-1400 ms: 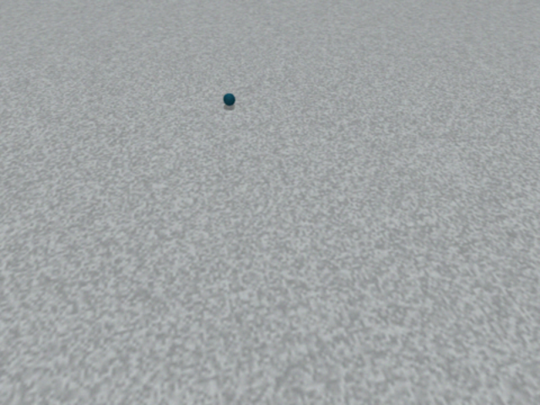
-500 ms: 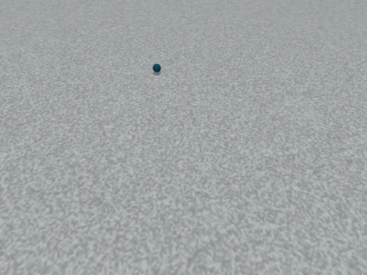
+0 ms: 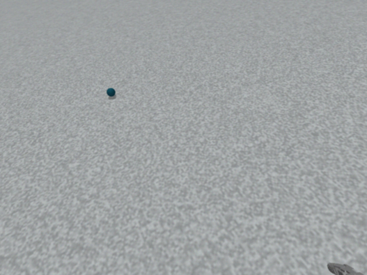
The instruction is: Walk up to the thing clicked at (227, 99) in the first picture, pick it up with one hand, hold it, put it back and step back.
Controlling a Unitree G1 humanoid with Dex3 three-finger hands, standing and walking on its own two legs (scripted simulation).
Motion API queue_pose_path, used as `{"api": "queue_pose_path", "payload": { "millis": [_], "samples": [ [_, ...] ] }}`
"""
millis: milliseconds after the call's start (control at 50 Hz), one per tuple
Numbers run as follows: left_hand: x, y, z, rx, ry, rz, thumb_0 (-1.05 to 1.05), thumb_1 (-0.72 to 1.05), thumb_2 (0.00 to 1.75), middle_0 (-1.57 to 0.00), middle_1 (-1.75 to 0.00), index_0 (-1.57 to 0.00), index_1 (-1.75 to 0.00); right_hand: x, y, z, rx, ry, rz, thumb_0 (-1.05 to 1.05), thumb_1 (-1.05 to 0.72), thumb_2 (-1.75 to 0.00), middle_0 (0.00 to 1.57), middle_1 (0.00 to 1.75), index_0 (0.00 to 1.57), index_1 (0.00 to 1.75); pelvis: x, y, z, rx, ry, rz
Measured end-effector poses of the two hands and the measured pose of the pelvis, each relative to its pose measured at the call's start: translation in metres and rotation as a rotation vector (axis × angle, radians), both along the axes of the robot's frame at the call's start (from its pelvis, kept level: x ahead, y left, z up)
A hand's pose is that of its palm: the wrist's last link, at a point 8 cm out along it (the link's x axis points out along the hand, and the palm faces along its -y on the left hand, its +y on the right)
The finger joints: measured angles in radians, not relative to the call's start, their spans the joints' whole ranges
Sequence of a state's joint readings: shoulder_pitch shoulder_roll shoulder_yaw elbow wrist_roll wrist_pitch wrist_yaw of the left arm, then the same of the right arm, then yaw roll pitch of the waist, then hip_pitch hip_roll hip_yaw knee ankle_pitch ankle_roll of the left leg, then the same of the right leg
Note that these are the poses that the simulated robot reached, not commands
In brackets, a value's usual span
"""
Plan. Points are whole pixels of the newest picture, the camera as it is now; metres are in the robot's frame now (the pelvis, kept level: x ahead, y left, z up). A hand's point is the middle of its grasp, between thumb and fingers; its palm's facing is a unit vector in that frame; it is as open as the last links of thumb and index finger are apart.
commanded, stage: walk up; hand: left
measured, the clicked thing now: (111, 92) +1.87 +0.75 -0.72
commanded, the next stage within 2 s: none
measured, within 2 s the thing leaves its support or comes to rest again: neither
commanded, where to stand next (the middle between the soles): +1.55 +1.07 m, yaw -72 degrees
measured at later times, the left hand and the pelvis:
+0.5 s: hand (54, 208) +0.39 +0.43 -0.15, palm faces -0.30 -0.78 -0.55, open 7.4 cm; pelvis +0.27 +0.12 -0.02, yaw -16 degrees
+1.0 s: hand (95, 112) +0.80 +0.39 -0.11, palm faces -0.40 -0.70 -0.59, open 7.4 cm; pelvis +0.55 +0.16 -0.02, yaw -29 degrees
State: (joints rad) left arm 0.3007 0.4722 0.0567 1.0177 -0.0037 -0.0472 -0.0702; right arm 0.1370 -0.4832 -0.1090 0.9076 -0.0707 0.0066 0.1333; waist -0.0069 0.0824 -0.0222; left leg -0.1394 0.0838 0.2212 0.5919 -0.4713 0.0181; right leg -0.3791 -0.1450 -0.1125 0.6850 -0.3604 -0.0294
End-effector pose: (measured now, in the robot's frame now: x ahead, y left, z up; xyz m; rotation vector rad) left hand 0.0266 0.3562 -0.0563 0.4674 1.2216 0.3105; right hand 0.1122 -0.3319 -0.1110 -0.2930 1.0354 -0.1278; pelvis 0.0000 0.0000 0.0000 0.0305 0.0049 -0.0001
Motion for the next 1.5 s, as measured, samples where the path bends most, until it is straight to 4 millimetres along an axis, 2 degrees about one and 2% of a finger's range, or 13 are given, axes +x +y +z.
{"api": "queue_pose_path", "payload": {
  "millis": [80, 180, 280, 420, 480, 700, 840, 1000, 1100, 1180, 1260, 1380, 1500],
  "samples": [
    [0.018, 0.010, -0.001, 0.095, -0.040, 0.004, 0.00, 0.90, 0.90, -0.21, -0.30, -0.21, -0.30, 0.037, -0.011, -0.010, -0.018, -0.003, 0.006, 0.01, -0.90, -0.90, 0.21, 0.30, 0.20, 0.30, 0.024, -0.003, -0.015, -0.055, -0.010, -0.030],
    [0.039, 0.005, 0.005, 0.064, 0.040, -0.011, 0.01, 0.90, 0.90, -0.21, -0.30, -0.21, -0.30, 0.101, 0.013, 0.016, 0.025, -0.108, 0.025, 0.01, -0.91, -0.90, 0.20, 0.30, 0.20, 0.30, 0.068, 0.012, 0.002, -0.067, -0.033, -0.094],
    [0.099, 0.019, 0.003, 0.020, 0.080, -0.082, 0.01, 0.90, 0.90, -0.21, -0.30, -0.21, -0.30, 0.156, 0.035, 0.037, 0.036, -0.168, 0.006, 0.01, -0.90, -0.90, 0.21, 0.30, 0.20, 0.30, 0.126, 0.039, 0.010, -0.049, -0.021, -0.169],
    [0.254, 0.089, -0.029, 0.041, 0.074, -0.223, 0.01, 0.89, 0.90, -0.22, -0.30, -0.22, -0.30, 0.220, 0.064, 0.029, -0.057, -0.156, -0.101, 0.01, -0.90, -0.90, 0.21, 0.30, 0.20, 0.30, 0.227, 0.098, -0.019, -0.067, 0.015, -0.242],
    [0.341, 0.110, -0.044, 0.070, 0.048, -0.291, 0.01, 0.90, 0.90, -0.21, -0.30, -0.21, -0.30, 0.220, 0.087, 0.021, -0.090, -0.128, -0.185, 0.00, -0.90, -0.90, 0.21, 0.30, 0.20, 0.30, 0.257, 0.119, -0.027, -0.046, 0.001, -0.266],
    [0.598, 0.071, -0.001, 0.011, -0.100, -0.578, 0.01, 0.90, 0.90, -0.21, -0.30, -0.21, -0.30, 0.169, 0.156, 0.024, -0.041, 0.121, -0.512, 0.01, -0.90, -0.90, 0.21, 0.30, 0.20, 0.30, 0.383, 0.149, 0.008, -0.012, 0.009, -0.390],
    [0.726, 0.041, 0.004, 0.035, -0.196, -0.678, 0.01, 0.90, 0.90, -0.21, -0.30, -0.21, -0.30, 0.209, 0.170, -0.009, -0.014, 0.182, -0.609, 0.01, -0.90, -0.90, 0.21, 0.30, 0.20, 0.30, 0.472, 0.145, -0.012, -0.019, 0.005, -0.454],
    [0.778, 0.068, -0.005, 0.056, -0.216, -0.625, 0.00, 0.90, 0.90, -0.21, -0.30, -0.21, -0.30, 0.365, 0.169, -0.010, -0.024, 0.038, -0.515, 0.01, -0.90, -0.90, 0.21, 0.30, 0.20, 0.30, 0.554, 0.165, -0.016, -0.096, -0.006, -0.501],
    [0.810, 0.108, -0.017, 0.067, -0.103, -0.637, 0.00, 0.90, 0.90, -0.21, -0.30, -0.21, -0.30, 0.458, 0.176, 0.006, -0.029, -0.088, -0.501, 0.01, -0.90, -0.90, 0.21, 0.30, 0.20, 0.30, 0.617, 0.194, -0.017, -0.083, -0.003, -0.555],
    [0.866, 0.151, -0.035, 0.086, -0.041, -0.640, 0.01, 0.89, 0.90, -0.22, -0.30, -0.22, -0.30, 0.511, 0.195, 0.009, -0.080, -0.119, -0.527, 0.00, -0.90, -0.90, 0.21, 0.30, 0.20, 0.30, 0.680, 0.224, -0.029, -0.072, 0.015, -0.601],
    [0.935, 0.173, -0.051, 0.127, -0.002, -0.643, 0.01, 0.90, 0.90, -0.21, -0.30, -0.22, -0.30, 0.528, 0.235, 0.004, -0.106, -0.076, -0.603, 0.00, -0.90, -0.90, 0.21, 0.30, 0.20, 0.30, 0.722, 0.246, -0.035, -0.051, 0.014, -0.638],
    [1.017, 0.145, -0.040, 0.065, -0.016, -0.748, 0.01, 0.90, 0.90, -0.21, -0.30, -0.21, -0.30, 0.517, 0.301, 0.005, -0.046, 0.091, -0.729, 0.00, -0.90, -0.90, 0.21, 0.30, 0.20, 0.30, 0.772, 0.263, -0.013, -0.028, 0.016, -0.685],
    [1.079, 0.122, -0.028, 0.052, -0.082, -0.862, 0.01, 0.90, 0.90, -0.21, -0.30, -0.21, -0.30, 0.521, 0.334, -0.018, -0.010, 0.152, -0.816, 0.01, -0.90, -0.90, 0.21, 0.30, 0.20, 0.30, 0.821, 0.277, -0.020, -0.015, 0.012, -0.724]
  ]
}}
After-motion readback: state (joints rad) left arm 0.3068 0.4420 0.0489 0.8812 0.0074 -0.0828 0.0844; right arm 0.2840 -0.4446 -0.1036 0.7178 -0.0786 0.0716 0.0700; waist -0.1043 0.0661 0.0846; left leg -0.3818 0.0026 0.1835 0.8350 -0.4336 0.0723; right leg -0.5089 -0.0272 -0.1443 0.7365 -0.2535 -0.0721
